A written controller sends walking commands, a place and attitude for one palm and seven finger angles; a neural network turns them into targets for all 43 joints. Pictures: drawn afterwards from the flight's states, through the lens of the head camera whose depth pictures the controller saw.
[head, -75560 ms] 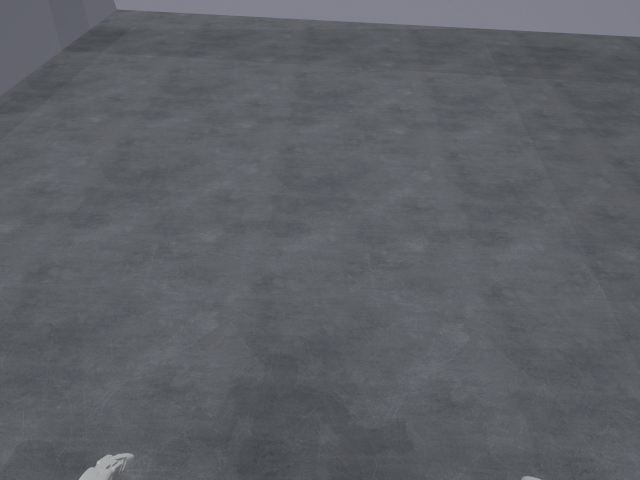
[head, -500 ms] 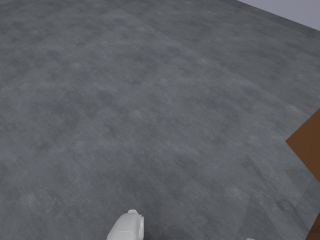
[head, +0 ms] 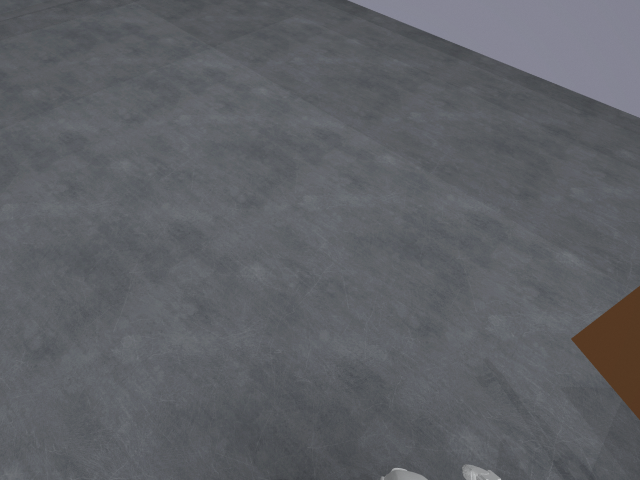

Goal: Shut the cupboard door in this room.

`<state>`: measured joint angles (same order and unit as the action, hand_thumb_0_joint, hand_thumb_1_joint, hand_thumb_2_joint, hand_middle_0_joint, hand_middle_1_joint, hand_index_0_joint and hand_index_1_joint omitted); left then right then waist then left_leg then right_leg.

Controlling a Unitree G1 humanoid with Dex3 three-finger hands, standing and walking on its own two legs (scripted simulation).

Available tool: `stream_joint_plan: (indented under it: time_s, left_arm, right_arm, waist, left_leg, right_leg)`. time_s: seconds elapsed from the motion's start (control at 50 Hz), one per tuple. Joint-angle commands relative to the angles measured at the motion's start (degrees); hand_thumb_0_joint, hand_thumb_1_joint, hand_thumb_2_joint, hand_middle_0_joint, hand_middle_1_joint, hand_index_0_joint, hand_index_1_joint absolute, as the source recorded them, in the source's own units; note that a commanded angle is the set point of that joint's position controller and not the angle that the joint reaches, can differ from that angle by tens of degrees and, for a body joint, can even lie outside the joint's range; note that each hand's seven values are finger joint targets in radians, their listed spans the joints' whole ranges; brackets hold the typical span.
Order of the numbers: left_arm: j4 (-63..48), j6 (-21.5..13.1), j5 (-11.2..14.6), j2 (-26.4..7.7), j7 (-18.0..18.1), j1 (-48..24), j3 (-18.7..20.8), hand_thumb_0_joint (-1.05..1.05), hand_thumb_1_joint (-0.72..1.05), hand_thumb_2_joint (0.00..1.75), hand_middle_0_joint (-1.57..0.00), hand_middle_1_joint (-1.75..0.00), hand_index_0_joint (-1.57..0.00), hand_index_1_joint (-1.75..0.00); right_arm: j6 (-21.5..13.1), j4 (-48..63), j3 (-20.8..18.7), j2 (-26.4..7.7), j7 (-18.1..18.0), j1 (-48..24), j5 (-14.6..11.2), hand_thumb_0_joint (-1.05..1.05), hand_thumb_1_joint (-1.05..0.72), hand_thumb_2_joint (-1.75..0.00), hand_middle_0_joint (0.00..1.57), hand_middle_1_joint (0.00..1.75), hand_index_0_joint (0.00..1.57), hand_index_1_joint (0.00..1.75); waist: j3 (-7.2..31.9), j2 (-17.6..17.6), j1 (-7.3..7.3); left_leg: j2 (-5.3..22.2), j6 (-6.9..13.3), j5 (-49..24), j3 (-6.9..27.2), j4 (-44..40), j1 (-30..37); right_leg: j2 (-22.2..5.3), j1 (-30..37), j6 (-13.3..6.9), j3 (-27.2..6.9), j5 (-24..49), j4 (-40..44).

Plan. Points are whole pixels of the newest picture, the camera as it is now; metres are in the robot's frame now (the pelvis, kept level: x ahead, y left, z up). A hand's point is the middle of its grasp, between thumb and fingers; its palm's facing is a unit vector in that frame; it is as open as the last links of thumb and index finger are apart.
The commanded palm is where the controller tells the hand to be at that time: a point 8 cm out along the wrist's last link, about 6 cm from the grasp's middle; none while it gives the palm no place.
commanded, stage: turn to face it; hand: left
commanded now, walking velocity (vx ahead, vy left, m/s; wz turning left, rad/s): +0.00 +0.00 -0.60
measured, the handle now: out of the picture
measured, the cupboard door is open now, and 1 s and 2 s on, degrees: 66 66 66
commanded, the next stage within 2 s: take the last steps up to it in 1.70 s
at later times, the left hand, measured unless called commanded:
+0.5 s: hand (198, 448) +0.18 +0.20 -0.19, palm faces -0.25 -0.95 -0.20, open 7.4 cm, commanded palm none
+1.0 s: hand (267, 379) +0.28 +0.11 -0.15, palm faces -0.58 -0.77 -0.26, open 7.4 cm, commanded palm none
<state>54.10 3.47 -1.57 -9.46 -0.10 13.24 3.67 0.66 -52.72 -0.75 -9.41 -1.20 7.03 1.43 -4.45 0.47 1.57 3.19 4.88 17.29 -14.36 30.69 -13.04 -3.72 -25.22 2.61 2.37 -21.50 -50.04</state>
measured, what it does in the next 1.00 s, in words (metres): steps on the spot, turning right: right foot, then left foot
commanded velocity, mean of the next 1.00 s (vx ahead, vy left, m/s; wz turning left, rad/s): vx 0.00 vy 0.00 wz -0.60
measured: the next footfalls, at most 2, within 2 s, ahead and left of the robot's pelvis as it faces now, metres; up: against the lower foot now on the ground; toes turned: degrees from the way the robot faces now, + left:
right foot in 0.12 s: +0.06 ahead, -0.14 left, +0.00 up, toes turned -10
left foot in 0.48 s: +0.13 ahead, +0.13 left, +0.00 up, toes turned -15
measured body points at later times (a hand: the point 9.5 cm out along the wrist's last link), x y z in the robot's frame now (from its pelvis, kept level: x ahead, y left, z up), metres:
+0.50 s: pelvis +0.05 +0.03 -0.01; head +0.11 +0.04 +0.43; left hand +0.19 +0.25 -0.17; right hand +0.06 -0.25 -0.14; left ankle +0.09 +0.14 -0.74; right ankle +0.02 -0.13 -0.73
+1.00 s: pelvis +0.06 +0.02 -0.01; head +0.08 -0.02 +0.44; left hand +0.31 +0.15 -0.13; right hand -0.07 -0.22 -0.17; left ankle +0.09 +0.15 -0.68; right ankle -0.01 -0.07 -0.74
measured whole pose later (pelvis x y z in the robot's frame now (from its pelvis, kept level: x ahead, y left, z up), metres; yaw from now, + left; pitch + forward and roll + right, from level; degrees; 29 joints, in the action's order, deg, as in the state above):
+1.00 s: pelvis +0.06 +0.02 -0.01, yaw -36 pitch +0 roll -1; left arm 49.0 1.8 -1.1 -11.9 -0.8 6.8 2.6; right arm 3.9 -53.3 -3.1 -15.8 -1.1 13.7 0.7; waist -5.7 4.2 -1.7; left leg 6.7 -3.4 30.7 -5.8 59.9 -22.9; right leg 0.4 -16.9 -1.0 2.5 -18.8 -35.5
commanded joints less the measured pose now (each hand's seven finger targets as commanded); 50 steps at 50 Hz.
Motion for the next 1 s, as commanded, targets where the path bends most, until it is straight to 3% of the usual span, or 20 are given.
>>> stream_joint_plan:
  time_s: [0.0,0.08,0.1,0.12,0.14,0.24,0.36,0.42,0.44,0.46,0.48,0.56,0.62,0.76,0.84,0.86,0.88,0.9,0.92,0.98]
  left_arm:
    - [-4.68,-0.91,-0.21,-4.11,-0.42,0.92,1.45,0.0,0.9,0.9,-0.2,-0.3,-0.2,-0.3]
    - [-4.21,-1.94,-0.33,-6.65,-0.52,5.39,2.06,0.0,0.9,0.9,-0.2,-0.3,-0.2,-0.3]
    - [-3.89,-2.57,-0.75,-10.77,-0.07,7.72,2.7,0.0,0.9,0.9,-0.2,-0.3,-0.2,-0.3]
    - [-3.42,-3.12,-0.69,-15.06,0.54,9.46,3.26,0.0,0.9,0.9,-0.2,-0.3,-0.2,-0.3]
    - [-3.47,-2.87,-0.03,-15.54,1.18,9.8,3.28,0.0,0.9,0.9,-0.2,-0.3,-0.2,-0.3]
    - [-6.69,-2.64,0.14,-12.27,1.84,0.58,2.64,0.0,0.9,0.9,-0.2,-0.3,-0.2,-0.3]
    - [-6.82,-2.04,-0.35,-14.75,1.05,-0.47,3.38,0.0,0.9,0.9,-0.2,-0.3,-0.2,-0.3]
    - [-7.53,-1.27,0.27,-14.03,0.61,-4.61,3.24,0.0,0.9,0.9,-0.2,-0.3,-0.2,-0.3]
    - [-8.72,-0.84,0.88,-11.34,0.33,-4.8,2.63,0.0,0.9,0.9,-0.2,-0.3,-0.2,-0.3]
    - [-10.03,-0.61,1.29,-8.1,-0.26,-3.84,1.92,0.0,0.9,0.9,-0.2,-0.3,-0.2,-0.3]
    - [-10.49,-0.43,0.69,-10.02,-0.28,-6.14,2.05,0.0,0.9,0.9,-0.2,-0.3,-0.2,-0.3]
    - [-8.36,-0.08,0.27,-9.56,-1.77,-5.6,2.53,0.0,0.9,0.9,-0.2,-0.3,-0.2,-0.3]
    - [-8.39,0.09,0.6,-8.57,-2.15,-5.63,2.03,0.0,0.9,0.9,-0.2,-0.3,-0.2,-0.3]
    - [-10.07,-0.19,0.36,-7.47,-2.35,-9.87,1.31,0.0,0.9,0.9,-0.2,-0.3,-0.2,-0.3]
    - [-8.98,-0.81,0.36,-8.91,-1.98,-5.25,1.57,0.0,0.9,0.9,-0.2,-0.3,-0.2,-0.3]
    - [-7.64,-1.18,0.24,-10.69,-1.75,-1.26,2.0,0.0,0.9,0.9,-0.2,-0.3,-0.2,-0.3]
    - [-6.66,-1.93,-0.29,-16.16,-1.03,3.05,2.96,0.0,0.9,0.9,-0.2,-0.3,-0.2,-0.3]
    - [-5.7,-2.22,0.27,-20.07,-0.19,5.38,3.58,0.0,0.9,0.9,-0.2,-0.3,-0.2,-0.3]
    - [-5.81,-2.02,0.71,-20.03,0.52,5.88,3.56,0.0,0.9,0.9,-0.2,-0.3,-0.2,-0.3]
    - [-8.55,-1.85,0.52,-15.02,1.09,-3.93,2.45,0.0,0.9,0.9,-0.2,-0.3,-0.2,-0.3]
  right_arm:
    - [-0.13,1.58,-3.78,-10.85,-0.82,4.5,0.29,0.0,-0.9,-0.9,0.2,0.3,0.2,0.3]
    - [-0.04,1.96,-4.41,-11.54,-0.53,4.26,-0.33,0.0,-0.9,-0.9,0.2,0.3,0.2,0.3]
    - [0.05,3.14,-4.32,-9.41,-0.26,4.4,-0.81,0.0,-0.9,-0.9,0.2,0.3,0.2,0.3]
    - [0.33,5.37,-3.57,-6.25,0.04,2.02,-0.95,0.0,-0.9,-0.9,0.2,0.3,0.2,0.3]
    - [1.28,5.67,-3.26,-7.05,-0.44,1.47,-0.89,0.0,-0.9,-0.9,0.2,0.3,0.2,0.3]
    - [1.1,4.81,-3.16,-7.41,0.08,2.29,-0.61,0.0,-0.9,-0.9,0.2,0.3,0.2,0.3]
    - [0.5,5.69,-2.78,-7.09,-0.33,3.24,-1.17,0.0,-0.9,-0.9,0.2,0.3,0.2,0.3]
    - [-0.2,3.92,-3.06,-8.32,-0.63,10.41,-1.4,0.0,-0.9,-0.9,0.2,0.3,0.2,0.3]
    - [-0.89,3.2,-3.59,-12.11,-0.89,12.71,-0.91,0.0,-0.9,-0.9,0.2,0.3,0.2,0.3]
    - [-1.16,3.84,-4.74,-18.22,-1.09,13.23,-0.06,0.0,-0.9,-0.9,0.2,0.3,0.2,0.3]
    - [-0.77,4.37,-4.66,-18.99,-1.36,13.27,0.33,0.0,-0.9,-0.9,0.2,0.3,0.2,0.3]
    - [-1.03,6.37,-2.97,-13.59,-1.68,6.18,0.56,0.0,-0.9,-0.9,0.2,0.3,0.2,0.3]
    - [-1.02,5.4,-3.12,-13.03,-1.83,8.27,0.16,0.0,-0.9,-0.9,0.2,0.3,0.2,0.3]
    - [-0.69,3.51,-4.31,-14.26,-1.01,10.94,0.35,0.0,-0.9,-0.9,0.2,0.3,0.2,0.3]
    - [-0.38,3.64,-4.81,-15.51,-0.42,8.69,-0.01,0.0,-0.9,-0.9,0.2,0.3,0.2,0.3]
    - [-0.31,4.02,-4.82,-15.26,-0.18,7.69,-0.39,0.0,-0.9,-0.9,0.2,0.3,0.2,0.3]
    - [-0.08,5.57,-4.16,-11.69,0.19,7.2,-0.94,0.0,-0.9,-0.9,0.2,0.3,0.2,0.3]
    - [0.48,8.13,-3.31,-9.65,0.09,3.3,-0.88,0.0,-0.9,-0.9,0.2,0.3,0.2,0.3]
    - [1.37,8.45,-3.22,-11.02,-0.35,3.04,-0.93,0.0,-0.9,-0.9,0.2,0.3,0.2,0.3]
    - [1.54,6.68,-3.52,-11.02,0.01,2.5,-0.55,0.0,-0.9,-0.9,0.2,0.3,0.2,0.3]
  waist:
    - [3.99,7.76,-2.29]
    - [7.22,3.68,0.46]
    - [9.02,-7.44,1.3]
    - [7.3,-16.38,2.69]
    - [7.83,-12.99,2.61]
    - [9.75,-6.48,-0.66]
    - [8.4,-9.41,-0.48]
    - [8.74,-9.01,-4.25]
    - [9.73,1.6,-4.92]
    - [8.67,19.13,-4.67]
    - [7.07,14.54,-5.65]
    - [3.14,8.32,-1.84]
    - [6.35,9.86,-2.5]
    - [6.98,11.32,-4.42]
    - [7.21,9.59,-1.74]
    - [8.48,5.88,0.5]
    - [10.46,-8.61,2.45]
    - [8.68,-17.1,3.58]
    - [7.76,-12.25,3.41]
    - [3.76,-12.72,-0.51]
  left_leg:
    - [18.06,4.27,-21.17,9.68,-8.01,4.63]
    - [14.14,-1.54,-23.32,3.89,5.9,3.54]
    - [8.15,-5.03,-10.37,0.37,16.55,-3.72]
    - [0.12,-7.71,19.08,2.47,28.5,-16.98]
    - [0.55,-7.39,19.55,10.93,34.98,-18.9]
    - [1.41,-8.84,7.77,14.07,33.58,-19.45]
    - [-0.88,-9.11,8.49,12.6,14.22,-11.91]
    - [-1.8,-8.67,-3.89,12.26,-3.53,3.03]
    - [5.15,-6.91,-5.09,18.81,-11.48,9.33]
    - [20.67,-0.5,-11.26,34.55,-15.59,11.1]
    - [25.38,4.34,-14.07,36.98,-14.87,5.39]
    - [16.4,2.53,-28.26,20.62,-11.15,4.2]
    - [14.89,2.15,-34.42,14.59,-8.39,11.44]
    - [17.23,2.15,-35.34,10.2,-5.98,12.0]
    - [17.14,-1.43,-30.39,7.04,0.35,5.9]
    - [15.25,-3.71,-24.74,5.0,6.62,1.05]
    - [8.93,-7.41,-4.5,1.03,19.17,-10.21]
    - [1.48,-9.25,21.09,4.75,31.23,-20.79]
    - [2.66,-8.73,19.27,11.8,36.91,-21.28]
    - [3.92,-9.26,8.28,14.9,38.32,-22.86]
  right_leg:
    - [0.94,1.22,-0.46,1.97,0.39,5.87]
    - [1.35,11.86,-2.99,0.53,17.73,21.45]
    - [-7.04,17.75,-6.85,-12.41,33.47,25.9]
    - [-17.62,22.13,-14.1,-25.33,51.73,27.93]
    - [-18.87,21.38,-17.38,-25.77,46.13,28.96]
    - [-9.99,21.01,-13.17,-16.47,37.27,26.93]
    - [-8.46,16.98,-13.22,-19.47,34.4,25.19]
    - [-4.31,6.65,-8.07,-18.42,24.86,20.56]
    - [1.25,0.44,-4.76,-13.94,13.67,14.58]
    - [8.13,-8.72,-0.98,-5.6,-11.17,1.04]
    - [5.7,-7.52,-0.9,-6.47,-15.34,-9.82]
    - [2.67,-7.94,0.92,-4.46,-5.87,-17.49]
    - [2.65,-8.08,1.24,-1.82,-3.78,-13.62]
    - [2.72,-1.06,-0.02,1.82,-3.03,3.22]
    - [3.89,10.95,-2.21,3.53,6.58,18.26]
    - [2.58,18.38,-3.31,1.73,13.35,24.31]
    - [-8.97,27.68,-7.32,-12.86,24.98,29.23]
    - [-18.49,26.45,-13.98,-26.23,43.06,29.28]
    - [-20.16,22.72,-16.78,-25.39,40.23,29.71]
    - [-11.37,16.68,-13.47,-18.58,25.6,30.93]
